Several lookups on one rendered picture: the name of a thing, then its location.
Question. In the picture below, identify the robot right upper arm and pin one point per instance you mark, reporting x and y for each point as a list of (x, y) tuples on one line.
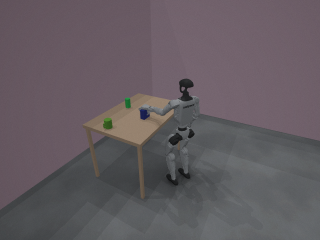
[(196, 112)]

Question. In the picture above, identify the left robot foot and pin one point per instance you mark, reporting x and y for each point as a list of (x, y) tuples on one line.
[(175, 181)]

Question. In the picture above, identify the left robot thigh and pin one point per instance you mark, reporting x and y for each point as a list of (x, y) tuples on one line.
[(170, 143)]

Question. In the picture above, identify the table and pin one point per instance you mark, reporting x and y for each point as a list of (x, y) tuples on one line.
[(128, 127)]

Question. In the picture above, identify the robot left upper arm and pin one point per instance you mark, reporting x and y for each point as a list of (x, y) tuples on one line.
[(172, 104)]

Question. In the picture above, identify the robot right forearm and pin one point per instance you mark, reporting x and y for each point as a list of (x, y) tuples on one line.
[(193, 118)]

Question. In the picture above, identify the robot left hand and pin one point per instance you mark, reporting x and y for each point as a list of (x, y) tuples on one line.
[(145, 107)]

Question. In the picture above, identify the sponge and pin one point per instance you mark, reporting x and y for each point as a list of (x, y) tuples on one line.
[(143, 114)]

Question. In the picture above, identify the robot left forearm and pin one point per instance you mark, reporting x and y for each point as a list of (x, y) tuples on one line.
[(155, 109)]

